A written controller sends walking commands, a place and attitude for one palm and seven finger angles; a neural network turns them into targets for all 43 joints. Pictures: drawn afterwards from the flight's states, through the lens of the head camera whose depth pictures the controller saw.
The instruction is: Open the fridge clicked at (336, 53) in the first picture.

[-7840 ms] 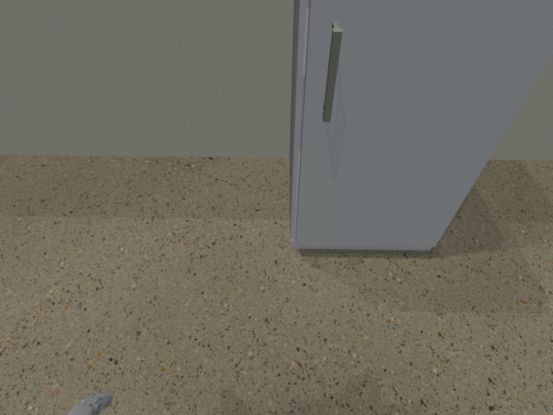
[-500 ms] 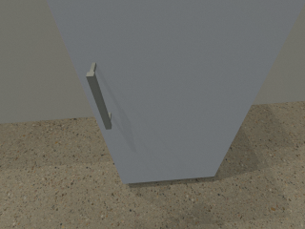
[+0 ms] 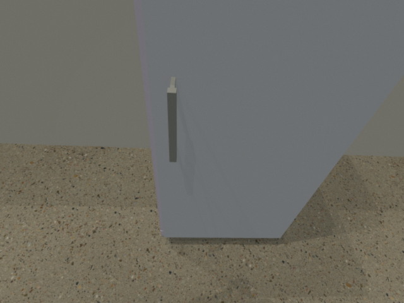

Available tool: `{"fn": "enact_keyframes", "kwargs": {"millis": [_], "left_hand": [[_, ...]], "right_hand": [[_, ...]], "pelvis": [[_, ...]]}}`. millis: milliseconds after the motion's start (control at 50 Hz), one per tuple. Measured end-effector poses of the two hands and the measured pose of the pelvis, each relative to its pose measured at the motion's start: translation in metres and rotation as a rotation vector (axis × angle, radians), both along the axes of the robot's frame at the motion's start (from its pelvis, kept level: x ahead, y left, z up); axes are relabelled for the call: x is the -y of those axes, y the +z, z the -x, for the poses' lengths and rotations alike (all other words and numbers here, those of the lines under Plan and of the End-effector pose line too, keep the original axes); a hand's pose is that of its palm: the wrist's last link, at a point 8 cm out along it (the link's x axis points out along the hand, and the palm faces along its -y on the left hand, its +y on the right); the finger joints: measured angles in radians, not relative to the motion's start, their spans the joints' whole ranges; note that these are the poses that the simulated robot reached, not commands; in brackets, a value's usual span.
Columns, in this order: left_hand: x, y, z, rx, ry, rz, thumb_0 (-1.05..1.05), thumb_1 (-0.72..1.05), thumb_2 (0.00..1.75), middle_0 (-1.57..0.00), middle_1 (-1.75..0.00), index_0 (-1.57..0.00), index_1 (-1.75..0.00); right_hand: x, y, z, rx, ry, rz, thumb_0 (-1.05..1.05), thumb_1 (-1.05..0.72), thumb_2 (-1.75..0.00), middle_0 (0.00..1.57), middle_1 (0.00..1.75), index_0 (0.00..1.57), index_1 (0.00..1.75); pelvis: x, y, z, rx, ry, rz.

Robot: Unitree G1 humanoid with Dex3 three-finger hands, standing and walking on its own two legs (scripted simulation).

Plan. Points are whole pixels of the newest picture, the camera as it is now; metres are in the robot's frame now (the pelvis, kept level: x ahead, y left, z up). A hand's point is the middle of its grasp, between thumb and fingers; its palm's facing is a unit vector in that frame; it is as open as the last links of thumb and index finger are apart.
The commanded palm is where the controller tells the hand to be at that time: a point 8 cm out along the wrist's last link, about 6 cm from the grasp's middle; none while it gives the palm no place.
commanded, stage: come to a stop and stand still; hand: left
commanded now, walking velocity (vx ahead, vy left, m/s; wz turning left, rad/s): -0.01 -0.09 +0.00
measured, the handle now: (173, 123) +0.50 +0.11 +0.07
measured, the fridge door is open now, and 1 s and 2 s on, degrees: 0 0 0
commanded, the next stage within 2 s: look again from close up in 0.82 s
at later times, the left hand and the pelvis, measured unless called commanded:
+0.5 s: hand out of the picture -0.05 +0.10 -0.18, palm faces +0.01 -0.99 -0.14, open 7.3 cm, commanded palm none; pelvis -0.03 -0.04 +0.00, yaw -1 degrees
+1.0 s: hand out of the picture -0.03 +0.14 -0.19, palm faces +0.01 -0.98 -0.19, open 7.3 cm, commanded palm none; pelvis -0.02 -0.03 -0.02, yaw +0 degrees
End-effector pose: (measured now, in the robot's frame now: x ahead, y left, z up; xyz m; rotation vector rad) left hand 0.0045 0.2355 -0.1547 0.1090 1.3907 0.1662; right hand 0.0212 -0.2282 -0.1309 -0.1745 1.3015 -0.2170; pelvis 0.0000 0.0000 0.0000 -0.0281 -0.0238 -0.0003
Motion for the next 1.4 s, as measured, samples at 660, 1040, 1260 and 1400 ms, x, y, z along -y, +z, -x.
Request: {"fn": "enact_keyframes", "kwargs": {"millis": [660,1040,1260,1400], "left_hand": [[0.091,-0.001,0.069,-0.076,-0.01,0.046,0.0,0.91,0.9,-0.2,-0.29,-0.2,-0.3],[0.042,0.001,0.023,0.028,-0.048,-0.038,0.0,0.91,0.9,-0.2,-0.29,-0.2,-0.3],[0.022,0.009,-0.02,0.083,-0.09,-0.075,0.0,0.91,0.9,-0.19,-0.29,-0.2,-0.3],[0.024,0.008,-0.03,0.081,-0.105,-0.065,0.0,0.91,0.9,-0.19,-0.29,-0.2,-0.3]], "right_hand": [[0.011,-0.024,0.115,-0.212,-0.085,-0.135,0.0,-0.91,-0.9,0.2,0.3,0.2,0.3],[0.014,-0.033,0.047,-0.054,-0.002,-0.1,0.02,-0.93,-0.9,0.2,0.3,0.2,0.3],[0.025,-0.024,0.009,0.005,0.018,-0.069,0.01,-0.92,-0.9,0.2,0.3,0.2,0.3],[0.032,-0.02,-0.01,0.024,0.028,-0.051,0.01,-0.91,-0.9,0.2,0.3,0.2,0.3]], "pelvis": [[0.047,-0.005,0.034,0.008,-0.008,-0.027],[0.026,-0.015,0.017,-0.016,-0.005,-0.021],[0.024,-0.011,0.004,-0.016,-0.023,-0.035],[0.026,-0.009,-0.002,-0.016,-0.03,-0.036]]}}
